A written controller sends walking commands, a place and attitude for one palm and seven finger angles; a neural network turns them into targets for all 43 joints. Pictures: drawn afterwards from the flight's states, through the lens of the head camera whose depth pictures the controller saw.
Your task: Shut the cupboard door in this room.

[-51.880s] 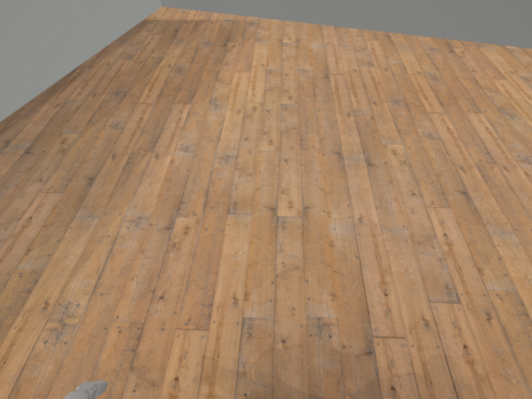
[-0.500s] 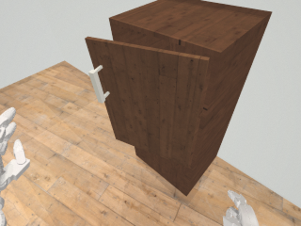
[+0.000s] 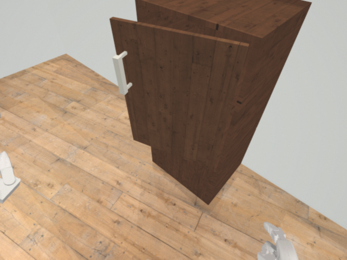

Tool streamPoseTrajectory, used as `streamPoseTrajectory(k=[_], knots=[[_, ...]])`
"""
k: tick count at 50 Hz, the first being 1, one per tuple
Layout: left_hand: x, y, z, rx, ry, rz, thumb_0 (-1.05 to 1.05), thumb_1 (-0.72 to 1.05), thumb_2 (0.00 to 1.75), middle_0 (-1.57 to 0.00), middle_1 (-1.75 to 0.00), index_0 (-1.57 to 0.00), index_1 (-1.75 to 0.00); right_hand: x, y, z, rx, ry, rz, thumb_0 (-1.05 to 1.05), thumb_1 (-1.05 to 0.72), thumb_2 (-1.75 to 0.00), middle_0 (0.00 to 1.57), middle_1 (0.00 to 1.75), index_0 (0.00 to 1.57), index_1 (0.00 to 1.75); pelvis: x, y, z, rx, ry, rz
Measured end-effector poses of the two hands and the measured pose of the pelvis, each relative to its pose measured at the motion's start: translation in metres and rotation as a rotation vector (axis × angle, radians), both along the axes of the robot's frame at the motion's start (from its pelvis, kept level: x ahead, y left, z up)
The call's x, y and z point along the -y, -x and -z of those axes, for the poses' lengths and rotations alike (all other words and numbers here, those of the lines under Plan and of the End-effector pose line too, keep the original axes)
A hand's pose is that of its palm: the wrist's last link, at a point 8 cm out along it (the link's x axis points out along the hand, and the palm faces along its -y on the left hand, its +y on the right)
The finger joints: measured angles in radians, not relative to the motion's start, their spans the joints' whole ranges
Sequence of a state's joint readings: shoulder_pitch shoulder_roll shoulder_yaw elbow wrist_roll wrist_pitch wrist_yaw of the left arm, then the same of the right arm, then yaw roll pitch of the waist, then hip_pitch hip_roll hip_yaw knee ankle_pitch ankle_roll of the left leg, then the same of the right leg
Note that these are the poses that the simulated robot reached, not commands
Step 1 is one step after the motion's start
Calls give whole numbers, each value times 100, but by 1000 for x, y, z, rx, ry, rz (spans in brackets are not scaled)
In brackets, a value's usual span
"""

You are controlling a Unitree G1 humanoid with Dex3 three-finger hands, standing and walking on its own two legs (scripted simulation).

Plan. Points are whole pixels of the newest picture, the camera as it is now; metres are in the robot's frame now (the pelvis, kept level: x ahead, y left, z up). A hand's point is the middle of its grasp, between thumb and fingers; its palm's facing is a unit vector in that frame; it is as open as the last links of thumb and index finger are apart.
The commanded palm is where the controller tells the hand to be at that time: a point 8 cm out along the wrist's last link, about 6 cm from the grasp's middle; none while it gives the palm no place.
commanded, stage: step back with the hand held close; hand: left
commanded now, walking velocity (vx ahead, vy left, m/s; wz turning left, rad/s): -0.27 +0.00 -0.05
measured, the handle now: (124, 73) +0.70 +0.21 +0.06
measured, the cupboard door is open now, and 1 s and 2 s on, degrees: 17 17 17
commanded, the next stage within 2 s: stop stepping back and stand still in 0.36 s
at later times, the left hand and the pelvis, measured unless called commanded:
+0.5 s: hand out of the picture +0.05 +0.28 +0.19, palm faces +0.49 -0.75 -0.45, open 7.4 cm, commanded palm +0.00 +0.32 +0.19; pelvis -0.13 +0.01 -0.01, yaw +2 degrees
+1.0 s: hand out of the picture -0.04 +0.32 +0.20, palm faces +0.47 -0.80 -0.38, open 7.4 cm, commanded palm -0.08 +0.35 +0.19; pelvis -0.24 +0.06 +0.01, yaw -3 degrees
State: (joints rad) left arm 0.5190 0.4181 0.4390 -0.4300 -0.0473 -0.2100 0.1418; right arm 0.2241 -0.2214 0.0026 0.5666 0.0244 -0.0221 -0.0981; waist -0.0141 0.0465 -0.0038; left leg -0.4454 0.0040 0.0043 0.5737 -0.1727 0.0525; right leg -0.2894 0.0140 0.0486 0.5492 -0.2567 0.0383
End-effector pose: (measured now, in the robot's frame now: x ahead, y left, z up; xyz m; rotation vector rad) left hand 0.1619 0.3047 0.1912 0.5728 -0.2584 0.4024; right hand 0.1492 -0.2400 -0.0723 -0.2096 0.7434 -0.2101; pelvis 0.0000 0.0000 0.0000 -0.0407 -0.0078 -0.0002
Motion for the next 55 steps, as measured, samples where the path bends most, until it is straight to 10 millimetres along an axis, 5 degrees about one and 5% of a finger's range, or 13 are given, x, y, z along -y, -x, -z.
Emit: streamPoseTrajectory(k=[7, 17, 22, 28, 34, 41, 46, 55], knots=[[5, 50, 0, 52, 26, -34, 2, 89, 89, -21, -30, -21, -30, -3, 30, 9, -38, 13, -61, 1, -90, -90, 20, 30, 21, 30, 3, 29, 3, 9, -2, -19], [-10, 79, -10, 143, -9, 21, 2, 89, 89, -21, -30, -21, -30, -12, 74, 4, 5, 42, -39, 1, -90, -90, 20, 30, 21, 30, -7, 80, 7, 26, 43, -47], [-8, 125, -21, 185, -97, 49, 2, 89, 89, -21, -30, -21, -30, -19, 92, 9, 37, 13, -79, 1, -90, -90, 20, 30, 21, 30, -5, 113, 17, 18, 35, -73], [-31, 173, -3, 135, 9, -28, 1, 88, 89, -21, -30, -22, -30, -33, 132, 6, -37, 43, -83, 1, -90, -90, 20, 30, 21, 30, -27, 138, 9, 26, -15, -13], [-62, 181, 7, 168, 106, -79, 1, 89, 89, -21, -30, -21, -30, -56, 176, -2, -2, 49, -70, 1, -90, -90, 20, 30, 21, 30, -44, 177, 5, 53, 18, -37], [-41, 213, -20, 107, 87, 44, 2, 89, 89, -20, -30, -21, -30, -75, 223, -23, 6, -22, -54, 1, -90, -90, 20, 30, 21, 30, -47, 205, -18, 21, 25, -1], [-39, 237, -28, 112, -30, 85, 2, 89, 89, -21, -30, -21, -30, -66, 243, -4, -11, -12, -52, 1, -90, -90, 20, 30, 21, 31, -52, 235, -3, 10, -17, 40], [-72, 233, -2, 117, 124, 0, 1, 89, 89, -20, -30, -21, -30, -54, 289, -1, -83, 78, 65, 1, -90, -90, 20, 30, 21, 30, -77, 237, -4, 20, -32, 34]])
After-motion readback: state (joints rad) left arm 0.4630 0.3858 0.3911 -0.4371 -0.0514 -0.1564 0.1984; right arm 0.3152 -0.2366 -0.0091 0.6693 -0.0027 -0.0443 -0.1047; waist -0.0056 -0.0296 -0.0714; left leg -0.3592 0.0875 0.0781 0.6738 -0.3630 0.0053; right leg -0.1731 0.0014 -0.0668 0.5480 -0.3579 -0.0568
